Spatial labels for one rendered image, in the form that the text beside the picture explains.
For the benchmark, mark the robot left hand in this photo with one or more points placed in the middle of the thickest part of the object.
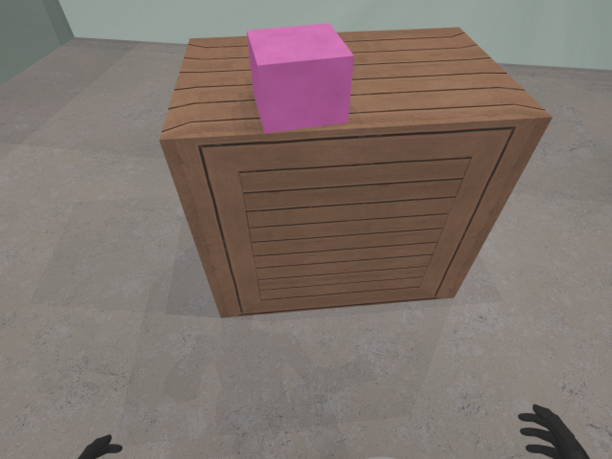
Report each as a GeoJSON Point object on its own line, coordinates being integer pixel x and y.
{"type": "Point", "coordinates": [100, 447]}

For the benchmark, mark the robot right hand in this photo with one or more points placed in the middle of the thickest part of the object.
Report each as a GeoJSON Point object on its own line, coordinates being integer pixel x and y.
{"type": "Point", "coordinates": [565, 444]}

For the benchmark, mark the pedestal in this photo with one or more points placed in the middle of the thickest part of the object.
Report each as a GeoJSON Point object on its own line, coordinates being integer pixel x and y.
{"type": "Point", "coordinates": [392, 206]}

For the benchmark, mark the carton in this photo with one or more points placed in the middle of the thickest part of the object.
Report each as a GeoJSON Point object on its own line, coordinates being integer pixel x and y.
{"type": "Point", "coordinates": [301, 76]}

